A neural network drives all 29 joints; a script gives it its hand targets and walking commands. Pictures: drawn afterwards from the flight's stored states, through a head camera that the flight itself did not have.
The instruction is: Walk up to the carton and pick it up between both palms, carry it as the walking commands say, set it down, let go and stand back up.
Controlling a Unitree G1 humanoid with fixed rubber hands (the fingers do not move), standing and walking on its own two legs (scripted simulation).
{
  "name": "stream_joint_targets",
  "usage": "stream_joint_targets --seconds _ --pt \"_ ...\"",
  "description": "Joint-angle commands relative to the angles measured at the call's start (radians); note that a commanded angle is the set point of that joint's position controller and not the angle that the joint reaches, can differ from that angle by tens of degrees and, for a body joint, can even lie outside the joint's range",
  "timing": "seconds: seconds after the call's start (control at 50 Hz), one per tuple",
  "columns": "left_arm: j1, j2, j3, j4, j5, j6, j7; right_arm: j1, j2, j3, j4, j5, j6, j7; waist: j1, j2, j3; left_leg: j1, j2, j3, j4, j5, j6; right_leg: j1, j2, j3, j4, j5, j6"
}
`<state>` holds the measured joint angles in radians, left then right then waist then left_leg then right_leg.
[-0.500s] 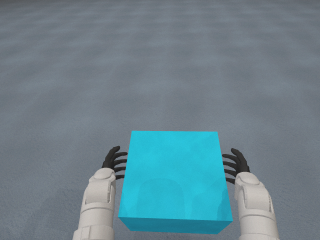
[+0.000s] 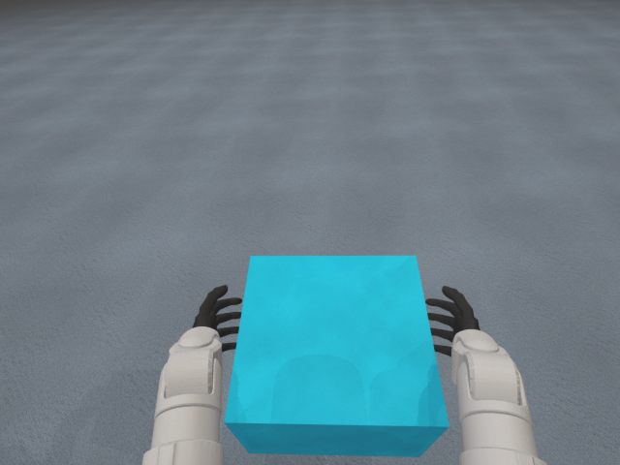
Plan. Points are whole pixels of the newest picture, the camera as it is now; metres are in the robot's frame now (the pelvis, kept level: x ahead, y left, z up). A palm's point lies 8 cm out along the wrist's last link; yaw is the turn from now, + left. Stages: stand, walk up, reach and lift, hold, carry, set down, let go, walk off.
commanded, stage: reach and lift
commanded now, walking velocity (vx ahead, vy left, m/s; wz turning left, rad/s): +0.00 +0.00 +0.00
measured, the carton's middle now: (332, 354) +0.32 +0.00 -0.04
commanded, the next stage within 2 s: hold in 0.82 s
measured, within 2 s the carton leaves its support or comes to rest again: neither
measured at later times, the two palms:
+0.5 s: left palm (205, 344) +0.29 +0.17 +0.05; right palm (462, 342) +0.28 -0.17 +0.04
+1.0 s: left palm (202, 349) +0.28 +0.17 +0.05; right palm (462, 345) +0.28 -0.17 +0.05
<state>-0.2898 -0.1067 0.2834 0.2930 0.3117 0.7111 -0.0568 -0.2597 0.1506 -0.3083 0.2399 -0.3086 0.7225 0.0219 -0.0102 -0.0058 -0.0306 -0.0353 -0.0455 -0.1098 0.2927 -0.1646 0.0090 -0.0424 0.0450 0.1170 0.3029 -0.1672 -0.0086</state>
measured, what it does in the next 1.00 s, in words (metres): stands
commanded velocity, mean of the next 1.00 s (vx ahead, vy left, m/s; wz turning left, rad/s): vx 0.00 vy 0.00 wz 0.00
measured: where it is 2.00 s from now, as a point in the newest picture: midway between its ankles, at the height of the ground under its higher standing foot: outside the picture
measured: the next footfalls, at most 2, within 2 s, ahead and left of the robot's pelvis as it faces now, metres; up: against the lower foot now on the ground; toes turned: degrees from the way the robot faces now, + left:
none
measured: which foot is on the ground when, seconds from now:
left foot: down 0.00-1.00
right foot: down 0.00-1.00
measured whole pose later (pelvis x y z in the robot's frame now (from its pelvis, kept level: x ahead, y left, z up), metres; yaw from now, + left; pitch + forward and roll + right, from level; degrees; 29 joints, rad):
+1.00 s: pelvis +0.00 +0.00 +0.00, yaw +0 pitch -5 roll +0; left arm -0.23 -0.14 0.28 0.21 0.32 0.72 -0.04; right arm -0.23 0.14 -0.28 0.22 -0.30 0.72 0.03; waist 0.01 0.00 -0.03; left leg -0.03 -0.04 -0.11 0.28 -0.16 0.01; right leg -0.04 0.05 0.11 0.29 -0.16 -0.01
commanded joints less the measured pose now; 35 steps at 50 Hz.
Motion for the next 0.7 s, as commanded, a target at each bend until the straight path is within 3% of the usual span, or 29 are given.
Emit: stream_joint_targets --seconds 0.0,0.18,0.68 --pt "-0.508 -0.852 -0.549 -0.041 -0.285 -0.038 -0.275 -0.513 0.856 0.57 -0.005 0.281 -0.025 0.276 0.001 0.004 -0.216 0.039 -0.037 0.04 -0.036 0.175 -0.008 0.054 0.038 -0.038 -0.031 0.197 0.013" --pt "-0.476 -0.841 -0.569 -0.079 -0.285 -0.035 -0.264 -0.481 0.845 0.582 -0.02 0.282 -0.031 0.276 0.009 0.007 -0.225 0.047 -0.039 0.038 -0.036 0.218 -0.013 0.062 0.043 -0.036 -0.033 0.232 0.014" --pt "-0.432 -0.848 -0.588 -0.102 -0.281 -0.023 -0.258 -0.464 0.826 0.609 -0.039 0.295 -0.032 0.287 0.016 0.002 -0.202 0.045 -0.045 0.044 -0.046 0.18 -0.011 0.045 0.046 -0.038 -0.045 0.186 0.017"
